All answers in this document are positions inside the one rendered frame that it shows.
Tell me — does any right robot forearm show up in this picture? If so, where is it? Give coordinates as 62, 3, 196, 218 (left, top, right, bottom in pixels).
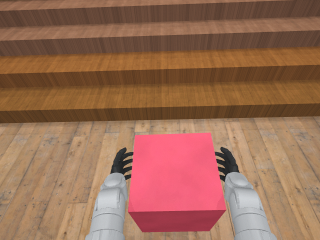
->
224, 172, 277, 240

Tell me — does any left robot forearm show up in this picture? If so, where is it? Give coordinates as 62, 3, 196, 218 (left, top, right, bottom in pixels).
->
85, 172, 128, 240

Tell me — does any carton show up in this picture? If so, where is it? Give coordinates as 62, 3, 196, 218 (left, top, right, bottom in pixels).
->
128, 132, 227, 233

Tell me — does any robot left hand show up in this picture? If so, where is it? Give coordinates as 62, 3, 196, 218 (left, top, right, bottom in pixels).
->
110, 147, 134, 180

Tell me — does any robot right hand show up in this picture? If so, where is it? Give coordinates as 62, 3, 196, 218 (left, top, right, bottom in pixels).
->
215, 147, 240, 182

